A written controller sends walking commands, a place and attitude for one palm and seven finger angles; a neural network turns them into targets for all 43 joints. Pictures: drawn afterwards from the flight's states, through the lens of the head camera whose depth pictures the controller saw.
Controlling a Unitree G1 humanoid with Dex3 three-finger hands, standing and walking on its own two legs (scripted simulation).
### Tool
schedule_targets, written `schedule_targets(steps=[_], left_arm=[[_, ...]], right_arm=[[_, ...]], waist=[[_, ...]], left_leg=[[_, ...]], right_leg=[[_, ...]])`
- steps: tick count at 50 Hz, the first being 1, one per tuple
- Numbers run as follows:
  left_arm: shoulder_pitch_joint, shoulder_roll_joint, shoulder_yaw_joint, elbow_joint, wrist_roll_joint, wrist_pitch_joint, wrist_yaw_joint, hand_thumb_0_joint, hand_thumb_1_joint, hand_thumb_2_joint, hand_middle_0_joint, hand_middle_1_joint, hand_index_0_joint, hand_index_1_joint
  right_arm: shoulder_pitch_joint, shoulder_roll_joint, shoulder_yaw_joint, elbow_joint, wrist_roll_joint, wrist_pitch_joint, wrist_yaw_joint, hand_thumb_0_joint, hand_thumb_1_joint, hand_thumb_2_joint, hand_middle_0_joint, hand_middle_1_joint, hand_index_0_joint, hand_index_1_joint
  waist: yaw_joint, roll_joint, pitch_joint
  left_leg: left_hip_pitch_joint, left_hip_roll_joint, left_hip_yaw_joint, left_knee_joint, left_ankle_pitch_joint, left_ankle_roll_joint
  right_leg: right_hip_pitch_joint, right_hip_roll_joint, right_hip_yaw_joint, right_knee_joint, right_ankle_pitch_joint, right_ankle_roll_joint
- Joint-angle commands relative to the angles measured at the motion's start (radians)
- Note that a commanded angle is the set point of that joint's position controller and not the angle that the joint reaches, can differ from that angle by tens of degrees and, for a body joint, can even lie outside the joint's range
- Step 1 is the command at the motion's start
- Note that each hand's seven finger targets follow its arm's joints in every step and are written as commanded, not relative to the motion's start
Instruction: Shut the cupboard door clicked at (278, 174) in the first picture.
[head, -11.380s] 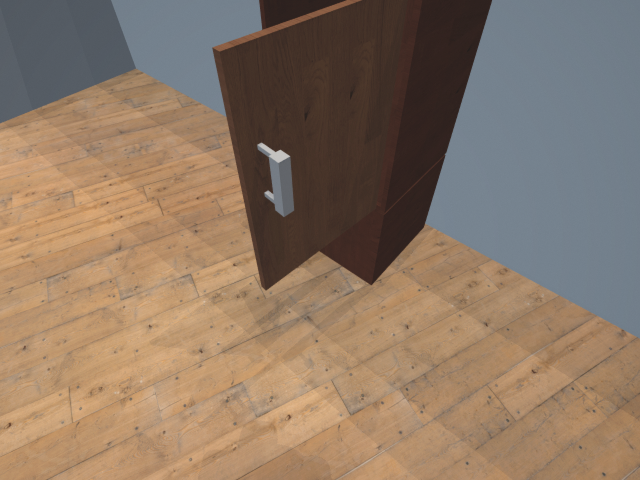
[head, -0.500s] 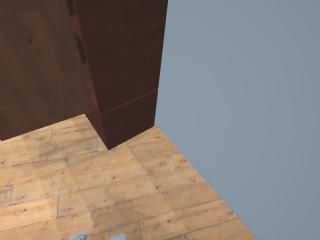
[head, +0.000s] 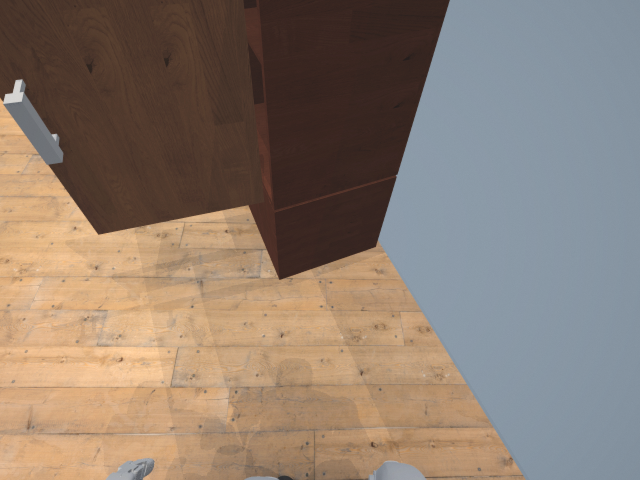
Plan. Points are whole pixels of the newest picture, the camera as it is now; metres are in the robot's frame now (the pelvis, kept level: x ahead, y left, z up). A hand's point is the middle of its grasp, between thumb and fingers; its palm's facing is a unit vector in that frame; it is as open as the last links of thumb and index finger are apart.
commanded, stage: turn to face it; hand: left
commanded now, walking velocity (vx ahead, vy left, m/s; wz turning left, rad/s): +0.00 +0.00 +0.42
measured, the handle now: (37, 122) +0.64 +0.52 +0.01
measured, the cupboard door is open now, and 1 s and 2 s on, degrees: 84 84 84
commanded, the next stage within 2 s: take the last steps up to it in 0.28 s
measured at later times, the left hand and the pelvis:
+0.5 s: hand out of the picture -0.01 +0.14 -0.17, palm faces +0.28 -0.93 -0.24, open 7.3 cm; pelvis +0.00 -0.05 +0.00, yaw +14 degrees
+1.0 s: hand out of the picture +0.12 +0.21 -0.17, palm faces +0.25 -0.95 -0.18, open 7.4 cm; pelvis +0.09 +0.02 -0.01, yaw +16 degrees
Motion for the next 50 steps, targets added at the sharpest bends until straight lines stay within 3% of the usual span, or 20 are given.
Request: schedule_targets(steps=[1,5,6,7,8,9,12,19,24,26,28,29,30,31,32,34,38,41,46,50], left_arm=[[-0.012,0.060,0.004,-0.094,-0.007,-0.034,0.007,0.000,0.900,0.900,-0.200,-0.300,-0.200,-0.300],[0.122,0.079,0.016,-0.060,-0.010,-0.049,0.016,0.000,0.900,0.900,-0.200,-0.300,-0.200,-0.300],[0.149,0.151,0.030,-0.060,0.003,-0.061,0.022,0.000,0.900,0.900,-0.200,-0.300,-0.200,-0.300],[0.135,0.208,0.039,-0.073,0.014,-0.062,0.023,0.000,0.900,0.900,-0.200,-0.300,-0.200,-0.300],[0.099,0.188,0.027,-0.088,0.007,-0.061,0.025,0.000,0.900,0.900,-0.200,-0.300,-0.200,-0.300],[0.019,0.136,0.013,-0.106,0.004,-0.064,0.022,0.000,0.900,0.900,-0.200,-0.300,-0.200,-0.300],[0.000,0.074,0.001,-0.105,-0.005,-0.076,0.017,0.000,0.900,0.900,-0.200,-0.300,-0.200,-0.300],[0.159,0.099,0.012,-0.041,0.008,-0.087,0.017,0.000,0.900,0.900,-0.200,-0.300,-0.200,-0.300],[0.229,0.137,0.026,0.013,0.015,-0.097,0.003,0.000,0.900,0.900,-0.200,-0.300,-0.200,-0.300],[0.222,0.141,0.027,0.032,0.017,-0.099,-0.005,0.000,0.900,0.900,-0.200,-0.300,-0.200,-0.300],[0.157,0.139,0.027,0.029,0.008,-0.093,-0.012,0.000,0.900,0.900,-0.200,-0.300,-0.200,-0.300],[0.131,0.110,0.020,0.017,-0.001,-0.090,-0.019,0.000,0.900,0.900,-0.200,-0.300,-0.200,-0.300],[0.114,0.042,0.008,-0.010,-0.006,-0.089,-0.030,0.000,0.900,0.900,-0.200,-0.300,-0.200,-0.300],[0.023,0.028,-0.009,-0.049,0.004,-0.088,-0.025,0.000,0.900,0.900,-0.200,-0.300,-0.200,-0.300],[0.011,0.043,-0.003,-0.048,0.008,-0.086,-0.024,0.000,0.900,0.900,-0.200,-0.300,-0.200,-0.300],[0.022,0.037,-0.002,-0.011,0.012,-0.080,-0.032,0.000,0.900,0.900,-0.200,-0.300,-0.200,-0.300],[0.101,0.017,-0.010,0.039,0.010,-0.077,-0.041,0.000,0.900,0.900,-0.200,-0.300,-0.200,-0.300],[0.071,0.007,-0.016,0.030,0.009,-0.080,-0.039,0.000,0.900,0.900,-0.200,-0.300,-0.200,-0.300],[-0.056,-0.016,-0.027,-0.013,0.005,-0.083,-0.044,0.000,0.900,0.900,-0.200,-0.300,-0.200,-0.300],[-0.069,-0.023,-0.025,-0.022,0.002,-0.087,-0.047,0.000,0.900,0.900,-0.200,-0.300,-0.200,-0.300]], right_arm=[[0.028,-0.229,-0.065,-0.050,-0.009,-0.002,-0.012,0.000,-0.900,-0.900,0.200,0.300,0.200,0.300],[-0.044,-0.197,-0.063,-0.074,0.003,0.006,-0.008,0.000,-0.900,-0.900,0.200,0.300,0.200,0.300],[-0.038,-0.147,-0.058,-0.082,0.014,0.005,-0.002,0.000,-0.900,-0.900,0.200,0.300,0.200,0.300],[-0.052,-0.116,-0.053,-0.103,0.013,0.003,-0.002,0.000,-0.900,-0.900,0.200,0.300,0.200,0.300],[-0.064,-0.165,-0.064,-0.092,0.000,0.010,0.004,0.000,-0.900,-0.900,0.200,0.300,0.200,0.300],[-0.028,-0.147,-0.065,-0.074,-0.004,0.020,0.012,0.000,-0.900,-0.900,0.200,0.300,0.200,0.300],[-0.003,-0.135,-0.059,-0.033,-0.003,0.033,0.015,0.000,-0.900,-0.900,0.200,0.300,0.200,0.300],[-0.103,-0.096,-0.031,-0.032,0.006,0.024,0.007,0.000,-0.900,-0.900,0.200,0.300,0.200,0.300],[-0.144,-0.088,-0.013,-0.039,0.005,-0.005,0.014,0.000,-0.900,-0.900,0.200,0.300,0.200,0.300],[-0.127,-0.090,-0.013,-0.035,0.003,-0.015,0.016,0.000,-0.900,-0.900,0.200,0.300,0.200,0.300],[-0.027,-0.098,-0.010,-0.001,0.001,-0.032,0.012,0.000,-0.900,-0.900,0.200,0.300,0.200,0.300],[0.040,-0.146,-0.020,0.020,-0.001,-0.042,0.007,0.000,-0.900,-0.900,0.200,0.300,0.200,0.300],[0.138,-0.250,-0.048,0.040,-0.014,-0.048,0.000,0.000,-0.900,-0.900,0.200,0.300,0.200,0.300],[0.216,-0.281,-0.050,0.052,-0.012,-0.037,-0.009,0.000,-0.900,-0.900,0.200,0.300,0.200,0.300],[0.182,-0.250,-0.037,0.048,-0.014,-0.035,-0.012,0.000,-0.900,-0.900,0.200,0.300,0.200,0.300],[0.095,-0.180,-0.016,0.022,-0.010,-0.051,-0.020,0.000,-0.900,-0.900,0.200,0.300,0.200,0.300],[0.122,-0.138,0.001,0.042,-0.001,-0.087,-0.024,0.000,-0.900,-0.900,0.200,0.300,0.200,0.300],[0.175,-0.125,-0.002,0.069,0.000,-0.098,-0.027,0.000,-0.900,-0.900,0.200,0.300,0.200,0.300],[0.251,-0.114,0.003,0.121,-0.007,-0.095,-0.030,0.000,-0.900,-0.900,0.200,0.300,0.200,0.300],[0.273,-0.124,0.005,0.152,-0.011,-0.093,-0.034,0.000,-0.900,-0.900,0.200,0.300,0.200,0.300]], waist=[[-0.012,0.165,-0.154],[0.059,0.092,-0.171],[0.072,-0.101,-0.178],[0.079,-0.313,-0.133],[0.061,-0.188,-0.091],[0.009,-0.123,-0.067],[-0.010,-0.200,-0.060],[0.052,-0.138,-0.108],[0.091,-0.194,-0.110],[0.077,-0.197,-0.092],[0.014,-0.169,-0.094],[-0.022,-0.052,-0.111],[-0.071,0.255,-0.141],[-0.102,0.279,-0.106],[-0.081,0.194,-0.068],[-0.030,0.164,0.034],[0.019,0.084,0.017],[0.014,0.059,-0.015],[-0.018,0.091,0.041],[-0.006,0.105,0.029]], left_leg=[[0.140,0.261,-0.324,-0.109,0.222,0.110],[-0.091,0.168,-0.289,-0.027,0.046,0.036],[-0.248,0.071,-0.175,0.120,-0.131,-0.030],[-0.334,-0.050,0.023,0.382,-0.400,-0.098],[-0.269,0.009,-0.013,0.565,-0.412,-0.088],[-0.255,0.019,-0.012,0.655,-0.325,-0.093],[-0.260,0.059,0.032,0.741,-0.219,-0.120],[-0.196,0.066,0.090,0.483,-0.284,-0.136],[-0.136,0.058,0.134,0.266,-0.311,-0.111],[-0.050,0.049,0.161,0.161,-0.281,-0.100],[0.175,0.032,0.190,-0.050,-0.138,-0.079],[0.351,0.088,0.112,-0.113,-0.115,-0.041],[0.490,0.333,-0.213,-0.167,-0.106,0.058],[0.450,0.430,-0.299,-0.218,-0.028,0.145],[0.387,0.435,-0.268,-0.235,-0.076,0.177],[0.248,0.363,-0.209,-0.277,-0.128,0.152],[0.288,0.289,-0.051,-0.280,0.207,0.119],[0.345,0.279,-0.004,-0.256,0.376,0.129],[0.343,0.290,0.017,-0.241,0.401,0.125],[0.323,0.284,0.041,-0.176,0.491,0.107]], right_leg=[[0.031,0.024,0.003,-0.134,-0.028,-0.024],[0.387,0.024,0.003,-0.518,0.173,-0.053],[0.521,-0.152,0.176,-0.651,0.109,-0.100],[0.454,-0.404,0.411,-0.704,0.181,-0.217],[0.273,-0.432,0.354,-0.693,0.246,-0.261],[0.233,-0.332,0.230,-0.677,0.265,-0.247],[0.272,-0.230,0.071,-0.617,0.510,-0.204],[0.420,-0.264,0.032,-0.548,0.769,-0.234],[0.475,-0.313,0.083,-0.566,0.619,-0.246],[0.410,-0.312,0.077,-0.566,0.466,-0.232],[0.257,-0.257,-0.002,-0.502,0.318,-0.176],[0.103,-0.189,-0.064,-0.368,0.226,-0.129],[-0.123,-0.049,-0.189,-0.109,-0.044,-0.070],[-0.221,-0.024,-0.128,0.074,-0.190,-0.076],[-0.249,-0.058,-0.067,0.149,-0.168,-0.091],[-0.235,-0.081,-0.033,0.201,-0.040,-0.091],[-0.214,-0.067,-0.045,0.200,0.121,-0.079],[-0.211,-0.061,-0.068,0.114,0.150,-0.076],[-0.173,-0.050,-0.100,-0.104,0.170,-0.093],[-0.023,-0.002,-0.136,-0.244,0.150,-0.124]])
